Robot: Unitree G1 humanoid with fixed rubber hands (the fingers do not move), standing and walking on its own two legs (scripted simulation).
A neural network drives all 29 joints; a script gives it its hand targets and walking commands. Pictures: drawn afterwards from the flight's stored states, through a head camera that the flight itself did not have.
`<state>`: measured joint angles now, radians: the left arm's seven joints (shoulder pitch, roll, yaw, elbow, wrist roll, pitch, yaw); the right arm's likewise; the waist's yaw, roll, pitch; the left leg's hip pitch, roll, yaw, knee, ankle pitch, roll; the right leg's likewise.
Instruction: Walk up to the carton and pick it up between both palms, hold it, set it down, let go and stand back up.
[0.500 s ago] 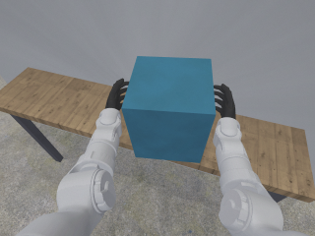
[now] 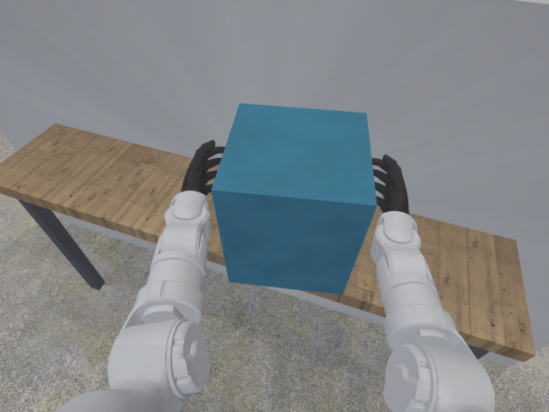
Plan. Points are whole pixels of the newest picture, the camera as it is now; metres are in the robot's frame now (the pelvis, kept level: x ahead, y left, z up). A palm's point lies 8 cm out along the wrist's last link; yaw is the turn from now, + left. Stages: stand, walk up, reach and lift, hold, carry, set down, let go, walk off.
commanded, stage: reach and lift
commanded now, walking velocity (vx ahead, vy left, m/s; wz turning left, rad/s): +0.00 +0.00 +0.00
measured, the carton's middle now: (293, 203) +0.44 -0.02 +0.04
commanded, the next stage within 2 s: hold in 1.86 s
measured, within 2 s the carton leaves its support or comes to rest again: neither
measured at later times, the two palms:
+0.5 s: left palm (187, 192) +0.38 +0.14 +0.14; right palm (400, 213) +0.35 -0.16 +0.12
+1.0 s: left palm (181, 183) +0.36 +0.14 +0.17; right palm (410, 205) +0.34 -0.16 +0.15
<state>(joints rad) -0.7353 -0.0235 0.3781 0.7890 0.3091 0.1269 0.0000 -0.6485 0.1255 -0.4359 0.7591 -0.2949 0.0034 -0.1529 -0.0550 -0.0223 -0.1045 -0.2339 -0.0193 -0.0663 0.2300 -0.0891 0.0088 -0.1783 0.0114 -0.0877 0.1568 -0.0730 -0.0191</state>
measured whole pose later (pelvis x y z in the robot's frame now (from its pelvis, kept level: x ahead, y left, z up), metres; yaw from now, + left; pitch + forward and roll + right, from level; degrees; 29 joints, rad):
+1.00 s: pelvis -0.02 +0.00 +0.00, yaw -1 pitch -5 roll -1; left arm -0.61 -0.03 0.22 0.18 0.29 0.61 0.02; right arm -0.58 0.02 -0.13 0.45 0.05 0.28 -0.20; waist -0.08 -0.06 0.03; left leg -0.08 -0.01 -0.04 0.28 -0.12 0.01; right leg -0.02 0.02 -0.08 0.18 -0.08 -0.02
